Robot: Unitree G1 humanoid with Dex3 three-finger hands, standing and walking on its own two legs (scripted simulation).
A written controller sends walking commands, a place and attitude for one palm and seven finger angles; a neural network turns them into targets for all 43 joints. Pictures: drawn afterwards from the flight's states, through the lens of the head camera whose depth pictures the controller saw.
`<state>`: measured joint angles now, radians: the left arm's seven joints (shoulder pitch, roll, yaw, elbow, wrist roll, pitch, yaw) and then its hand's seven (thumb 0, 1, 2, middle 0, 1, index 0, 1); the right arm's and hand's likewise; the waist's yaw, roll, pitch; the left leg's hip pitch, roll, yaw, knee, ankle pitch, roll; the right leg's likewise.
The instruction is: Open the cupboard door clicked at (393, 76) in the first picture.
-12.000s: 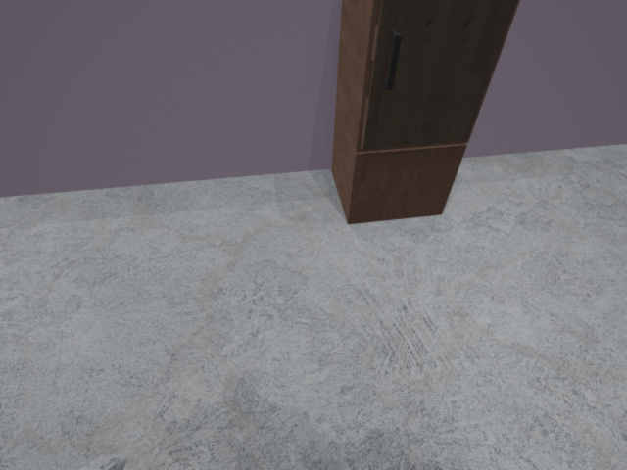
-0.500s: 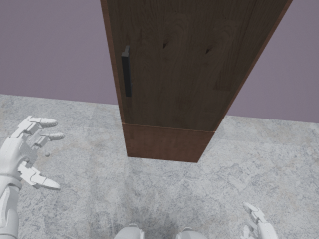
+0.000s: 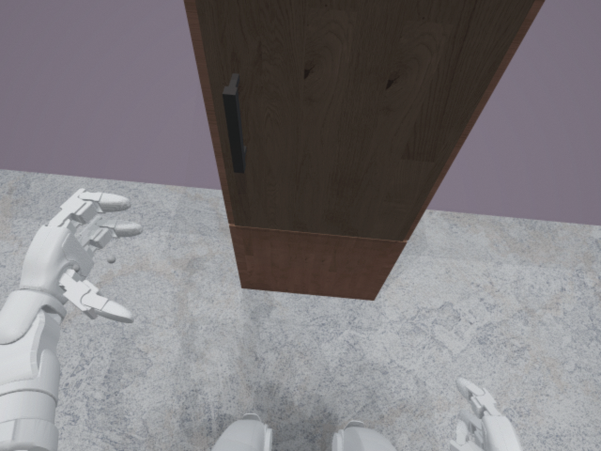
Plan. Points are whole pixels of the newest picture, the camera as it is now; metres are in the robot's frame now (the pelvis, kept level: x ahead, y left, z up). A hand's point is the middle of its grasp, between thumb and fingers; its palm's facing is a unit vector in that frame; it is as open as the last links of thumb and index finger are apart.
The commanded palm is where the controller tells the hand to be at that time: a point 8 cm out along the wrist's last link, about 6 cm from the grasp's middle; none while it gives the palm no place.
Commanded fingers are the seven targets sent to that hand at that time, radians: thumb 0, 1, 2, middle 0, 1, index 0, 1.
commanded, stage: move the hooked fingers beside the handle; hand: left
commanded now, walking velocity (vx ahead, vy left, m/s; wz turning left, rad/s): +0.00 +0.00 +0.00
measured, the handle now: (237, 126) +0.59 +0.14 +0.05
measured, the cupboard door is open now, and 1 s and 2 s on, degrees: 0 0 0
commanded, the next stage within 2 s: none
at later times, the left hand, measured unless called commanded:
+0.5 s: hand (144, 218) +0.40 +0.24 +0.05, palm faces -0.04 -1.00 -0.01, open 14.0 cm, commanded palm +0.38 +0.29 +0.06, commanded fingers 0.00 -0.50 0.30 -0.30 -1.20 -0.30 -1.20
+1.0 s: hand (169, 177) +0.47 +0.22 +0.05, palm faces -0.03 -1.00 -0.02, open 14.0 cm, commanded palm +0.46 +0.26 +0.05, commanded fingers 0.00 -0.50 0.30 -0.30 -1.20 -0.30 -1.20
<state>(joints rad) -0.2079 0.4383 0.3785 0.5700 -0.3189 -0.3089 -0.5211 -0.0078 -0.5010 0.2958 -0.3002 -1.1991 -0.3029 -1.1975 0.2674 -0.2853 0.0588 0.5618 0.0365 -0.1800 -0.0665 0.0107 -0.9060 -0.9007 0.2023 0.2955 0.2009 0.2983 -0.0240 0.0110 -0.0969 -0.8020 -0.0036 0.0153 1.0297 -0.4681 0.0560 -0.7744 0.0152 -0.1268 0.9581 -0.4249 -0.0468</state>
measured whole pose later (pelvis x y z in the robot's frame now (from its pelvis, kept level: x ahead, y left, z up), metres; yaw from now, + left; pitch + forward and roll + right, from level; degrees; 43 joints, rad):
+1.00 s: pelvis +0.01 +0.01 -0.01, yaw -2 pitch +20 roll -3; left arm -0.71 0.52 0.41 1.06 -0.16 -0.41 -0.37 -0.01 -0.50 0.30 -0.30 -1.20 -0.30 -1.20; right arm 0.36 -0.28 0.05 0.62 0.01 0.01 -0.02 0.01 -0.91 -0.90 0.20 0.30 0.20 0.30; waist -0.13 0.01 -0.11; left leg -0.94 0.01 0.04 1.07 -0.49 0.07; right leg -0.92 0.03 -0.10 1.00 -0.43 -0.04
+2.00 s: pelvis +0.02 +0.01 -0.02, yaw -3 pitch +24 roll -4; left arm -0.87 0.58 0.43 1.19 -0.10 -0.41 -0.31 -0.01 -0.50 0.30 -0.30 -1.20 -0.30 -1.20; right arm 0.36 -0.28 0.06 0.59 -0.01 0.09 0.01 0.00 -0.91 -0.90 0.20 0.30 0.20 0.30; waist -0.19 0.01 -0.12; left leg -1.02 0.03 0.04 1.11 -0.51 0.07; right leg -1.00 0.04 -0.10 1.01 -0.44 -0.03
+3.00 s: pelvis +0.01 +0.00 -0.02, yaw -3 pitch +23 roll -3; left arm -0.86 0.43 0.35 1.17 -0.08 -0.45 -0.16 -0.01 -0.50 0.30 -0.28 -1.20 -0.30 -1.20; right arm 0.38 -0.26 0.04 0.61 -0.02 0.08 0.04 0.00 -0.91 -0.90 0.20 0.30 0.20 0.30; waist -0.18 0.02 -0.13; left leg -0.99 0.02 0.04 1.10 -0.50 0.05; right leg -0.98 0.04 -0.10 1.03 -0.44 -0.05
